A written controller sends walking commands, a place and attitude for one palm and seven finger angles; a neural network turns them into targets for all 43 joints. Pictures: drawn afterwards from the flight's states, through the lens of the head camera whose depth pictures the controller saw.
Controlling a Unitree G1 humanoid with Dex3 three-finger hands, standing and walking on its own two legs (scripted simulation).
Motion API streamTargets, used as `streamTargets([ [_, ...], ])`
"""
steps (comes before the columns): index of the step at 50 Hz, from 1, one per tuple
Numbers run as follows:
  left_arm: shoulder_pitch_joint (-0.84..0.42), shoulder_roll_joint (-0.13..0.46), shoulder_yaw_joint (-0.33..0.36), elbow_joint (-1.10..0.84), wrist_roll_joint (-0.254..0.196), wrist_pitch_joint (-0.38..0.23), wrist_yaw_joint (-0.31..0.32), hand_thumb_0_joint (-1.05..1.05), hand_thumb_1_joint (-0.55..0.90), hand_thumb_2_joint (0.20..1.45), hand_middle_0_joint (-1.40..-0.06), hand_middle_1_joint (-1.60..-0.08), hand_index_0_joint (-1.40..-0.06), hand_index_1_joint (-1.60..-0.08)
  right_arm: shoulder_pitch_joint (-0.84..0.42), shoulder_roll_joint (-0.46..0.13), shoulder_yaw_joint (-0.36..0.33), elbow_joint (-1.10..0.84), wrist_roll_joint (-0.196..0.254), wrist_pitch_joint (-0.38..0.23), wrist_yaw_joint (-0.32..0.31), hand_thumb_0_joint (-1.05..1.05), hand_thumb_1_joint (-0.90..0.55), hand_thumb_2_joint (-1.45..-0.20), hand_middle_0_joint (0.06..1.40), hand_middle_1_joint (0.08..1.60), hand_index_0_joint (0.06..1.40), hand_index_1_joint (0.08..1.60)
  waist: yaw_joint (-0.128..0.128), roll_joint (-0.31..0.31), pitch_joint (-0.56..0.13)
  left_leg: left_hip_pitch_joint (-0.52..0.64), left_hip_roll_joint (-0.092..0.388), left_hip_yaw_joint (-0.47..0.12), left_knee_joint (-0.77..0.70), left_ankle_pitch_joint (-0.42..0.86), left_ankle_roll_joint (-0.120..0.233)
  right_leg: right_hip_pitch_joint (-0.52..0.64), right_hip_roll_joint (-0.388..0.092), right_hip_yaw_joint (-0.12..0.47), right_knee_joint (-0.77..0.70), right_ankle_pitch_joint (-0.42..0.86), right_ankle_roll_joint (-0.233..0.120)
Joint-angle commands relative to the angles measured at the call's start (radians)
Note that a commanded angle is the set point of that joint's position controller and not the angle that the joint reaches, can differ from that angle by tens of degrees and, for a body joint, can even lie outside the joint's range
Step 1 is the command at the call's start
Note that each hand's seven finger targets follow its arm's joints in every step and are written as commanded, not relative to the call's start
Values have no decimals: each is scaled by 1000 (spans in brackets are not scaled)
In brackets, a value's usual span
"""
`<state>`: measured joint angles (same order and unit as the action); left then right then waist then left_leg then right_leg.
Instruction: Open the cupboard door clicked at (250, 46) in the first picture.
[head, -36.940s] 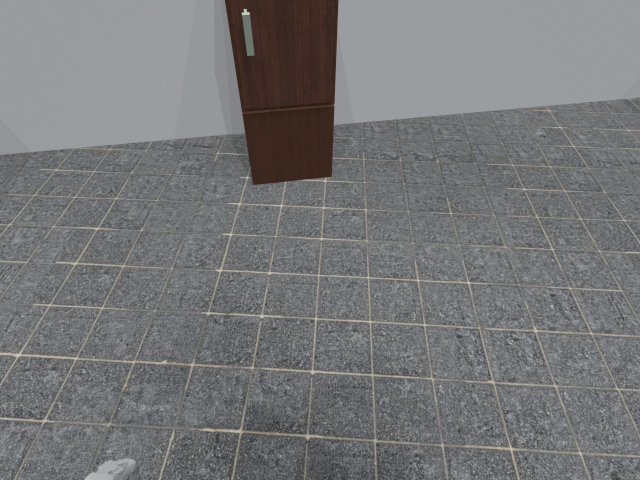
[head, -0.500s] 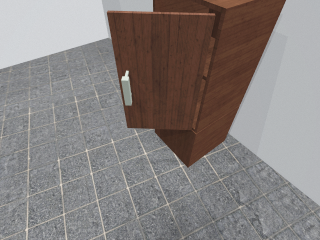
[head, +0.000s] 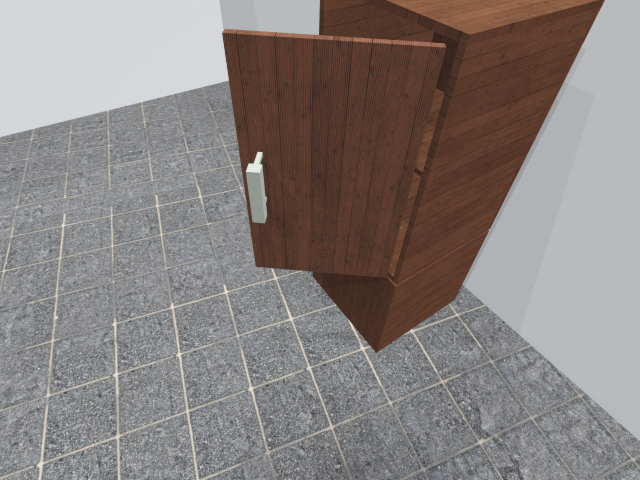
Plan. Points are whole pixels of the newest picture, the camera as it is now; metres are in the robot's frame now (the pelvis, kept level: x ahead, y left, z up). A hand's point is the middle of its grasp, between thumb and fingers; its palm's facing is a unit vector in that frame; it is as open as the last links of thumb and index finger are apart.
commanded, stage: shuffle to correct the standing spot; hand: left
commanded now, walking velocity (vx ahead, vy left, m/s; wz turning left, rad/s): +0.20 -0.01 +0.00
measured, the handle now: (259, 187) +0.66 +0.18 -0.04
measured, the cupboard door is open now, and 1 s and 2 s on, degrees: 51 51 51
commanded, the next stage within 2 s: come to a stop and stand still in 0.22 s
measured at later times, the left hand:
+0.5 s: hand (208, 444) +0.21 +0.19 -0.17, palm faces -0.02 -0.98 -0.18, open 7.3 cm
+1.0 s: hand out of the picture +0.15 +0.24 -0.19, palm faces +0.12 -0.98 -0.18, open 7.4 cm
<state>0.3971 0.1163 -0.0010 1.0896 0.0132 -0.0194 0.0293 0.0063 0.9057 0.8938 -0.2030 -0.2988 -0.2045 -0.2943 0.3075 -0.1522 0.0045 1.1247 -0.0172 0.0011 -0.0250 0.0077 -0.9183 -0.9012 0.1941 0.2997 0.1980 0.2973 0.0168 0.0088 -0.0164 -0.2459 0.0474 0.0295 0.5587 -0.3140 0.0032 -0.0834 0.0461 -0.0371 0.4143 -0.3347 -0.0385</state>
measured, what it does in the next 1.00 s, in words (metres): walks ahead: right foot, then left foot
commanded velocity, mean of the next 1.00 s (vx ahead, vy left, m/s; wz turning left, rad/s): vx -0.01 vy -0.02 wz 0.00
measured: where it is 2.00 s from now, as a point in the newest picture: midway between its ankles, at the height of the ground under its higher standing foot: outside the picture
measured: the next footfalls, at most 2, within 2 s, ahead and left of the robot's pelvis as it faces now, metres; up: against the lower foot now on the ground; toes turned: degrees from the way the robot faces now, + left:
right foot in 0.54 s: +0.27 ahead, -0.12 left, +0.00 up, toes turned -5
left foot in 0.90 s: +0.15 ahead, +0.14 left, +0.00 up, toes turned +4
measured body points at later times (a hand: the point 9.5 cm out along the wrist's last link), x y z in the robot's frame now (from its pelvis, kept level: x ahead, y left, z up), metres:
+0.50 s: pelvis +0.12 +0.01 +0.00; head +0.18 +0.02 +0.45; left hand +0.21 +0.24 -0.16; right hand +0.02 -0.17 -0.15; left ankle +0.01 +0.11 -0.74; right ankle +0.23 -0.12 -0.71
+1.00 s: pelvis +0.10 +0.05 +0.00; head +0.10 +0.08 +0.44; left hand +0.14 +0.29 -0.17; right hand +0.18 -0.19 -0.13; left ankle +0.11 +0.14 -0.74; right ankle +0.18 -0.11 -0.70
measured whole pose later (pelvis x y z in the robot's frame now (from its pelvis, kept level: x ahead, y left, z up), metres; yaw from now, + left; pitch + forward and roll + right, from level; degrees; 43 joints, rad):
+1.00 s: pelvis +0.10 +0.05 +0.00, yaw +3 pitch -1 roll -2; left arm 0.22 0.23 0.06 0.98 0.02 0.07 0.02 0.01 0.91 0.89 -0.20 -0.30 -0.20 -0.29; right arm 0.23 -0.15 -0.02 0.96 -0.03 0.02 -0.02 0.00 -0.91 -0.90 0.19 0.30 0.20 0.30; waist 0.02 -0.06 0.01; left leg -0.28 0.01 0.03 0.58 -0.30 0.04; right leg -0.50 -0.03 0.02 0.83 -0.34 0.01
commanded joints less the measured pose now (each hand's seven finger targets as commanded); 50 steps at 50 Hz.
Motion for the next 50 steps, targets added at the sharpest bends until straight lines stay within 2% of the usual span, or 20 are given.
streamTargets([
  [1,132,136,48,-12,12,-15,1,0,900,900,-200,-300,-200,-300,-25,-54,-20,-81,-3,-33,5,0,-900,-900,200,300,200,300,17,-138,210,-229,10,46,108,-103,15,-32,-301,293,-190,32,-159],
  [4,79,135,49,-26,11,-16,-5,0,900,900,-200,-300,-200,-300,91,-42,-21,-52,1,-50,5,0,-900,-900,200,300,200,300,-48,-74,152,10,-6,68,-96,9,35,-114,-227,150,-2,230,-115],
  [5,61,105,43,-39,4,-16,-11,0,900,900,-200,-300,-200,-300,192,-87,-30,-20,-5,-59,-2,0,-900,-900,200,300,200,300,-80,50,117,167,70,-56,-158,126,80,-230,-129,56,190,222,-67],
  [6,48,63,35,-63,0,-22,-14,0,900,900,-200,-300,-200,-300,297,-171,-48,3,-16,-62,-8,0,-900,-900,200,300,200,300,-102,275,70,303,281,-343,-246,235,182,-420,-37,-60,440,-73,-17],
  [7,-32,85,33,-91,12,-27,-9,0,900,900,-200,-300,-200,-300,357,-166,-41,20,-14,-57,-17,0,-900,-900,200,300,200,300,-124,270,111,325,347,-428,-300,382,237,-542,-29,-23,640,-247,-19],
  [9,-81,95,45,-92,10,-28,-12,0,900,900,-200,-300,-200,-300,298,-96,-23,2,-10,-64,-25,0,-900,-900,200,300,200,300,-93,66,174,215,350,-358,-294,533,271,-584,-100,49,793,-154,-21],
  [11,-64,59,43,-77,11,-20,-24,0,900,900,-200,-300,-200,-300,225,-92,-20,-24,-9,-81,-26,0,-900,-900,200,300,200,300,-48,0,147,199,296,-235,-299,614,230,-564,-125,42,796,-54,3],
  [18,-167,47,46,-120,10,6,-35,0,900,900,-200,-300,-200,-300,226,-67,-14,-5,-7,-89,-35,0,-900,-900,200,300,200,300,-36,101,124,245,193,-29,-277,878,151,-590,-115,-37,596,96,31],
  [22,-181,52,35,-121,4,6,-20,0,900,900,-200,-300,-200,-300,177,-96,-26,-9,-9,-63,-36,0,-900,-900,200,300,200,300,-26,147,69,217,167,16,-190,955,98,-337,-72,-69,270,173,19],
  [25,-51,134,55,-99,13,-7,-8,0,900,900,-200,-300,-200,-300,154,-122,-54,-25,8,-46,-31,0,-900,-900,200,300,200,300,37,93,11,190,149,-6,-32,798,60,-121,-80,-69,53,409,10],
  [26,-17,188,65,-93,16,-17,2,0,900,900,-200,-300,-200,-300,187,-95,-59,-31,15,-39,-25,0,-900,-900,200,300,200,300,38,-6,-42,89,102,4,81,604,30,20,-161,-12,79,758,-10],
  [27,22,248,82,-85,19,-21,14,0,900,900,-200,-300,-200,-300,250,-57,-65,-30,21,-33,-21,0,-900,-900,200,300,200,300,36,-145,-149,-74,-20,60,308,157,-7,214,-367,184,167,1310,-107],
  [28,58,279,91,-80,12,-23,16,0,900,900,-200,-300,-200,-300,265,-55,-71,-40,34,-25,-22,0,-900,-900,200,300,200,300,39,-225,-240,-85,-92,13,552,-351,-13,234,-532,267,125,1531,-233],
  [32,-147,201,77,-138,8,10,29,0,900,900,-200,-300,-200,-300,101,-37,-74,-71,19,27,-19,0,-900,-900,200,300,200,300,2,-176,-37,-158,-19,-75,689,-274,-24,-129,-442,178,-7,952,-200],
  [40,-223,245,100,-207,29,39,16,0,900,900,-200,-300,-200,-300,63,-41,-71,-136,2,40,15,0,-900,-900,200,300,200,300,-16,-205,-45,-61,-37,17,329,-140,-34,-279,-357,152,-127,139,-129],
  [43,-239,234,93,-213,21,54,9,0,900,900,-200,-300,-200,-300,150,-52,-69,-126,5,20,15,0,-900,-900,200,300,200,300,-68,-167,-41,166,-48,40,-61,-8,-20,-410,-280,125,-57,-142,-47],
  [44,-224,181,78,-224,11,64,4,0,900,900,-200,-300,-200,-300,162,-107,-75,-134,-1,11,11,0,-900,-900,200,300,200,300,-74,39,-10,149,31,-87,-214,-98,0,-469,-190,58,107,-189,5],
  [45,-210,109,64,-235,-2,72,2,0,900,900,-200,-300,-200,-300,93,-189,-90,-176,-14,4,6,0,-900,-900,200,300,200,300,-68,344,76,-55,262,-408,-409,-297,64,-517,-65,-25,330,-213,67],
  [47,-200,152,73,-207,10,72,-7,0,900,900,-200,-300,-200,-300,-109,-189,-66,-237,-26,0,-3,0,-900,-900,200,300,200,300,-1,205,155,-341,277,-409,-511,-423,140,-358,-80,110,496,-54,48],
  [50,-79,129,71,-127,17,59,-23,0,900,900,-200,-300,-200,-300,-119,-147,-50,-223,-16,-22,-14,0,-900,-900,200,300,200,300,30,99,109,-149,183,-255,-421,-202,99,-422,-56,105,621,58,60],
])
